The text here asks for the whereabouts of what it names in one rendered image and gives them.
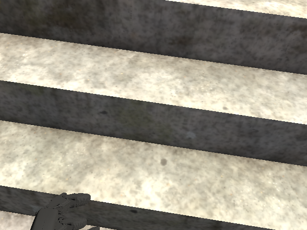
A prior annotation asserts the left robot hand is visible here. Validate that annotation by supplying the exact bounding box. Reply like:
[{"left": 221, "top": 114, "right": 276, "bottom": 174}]
[{"left": 30, "top": 193, "right": 100, "bottom": 230}]

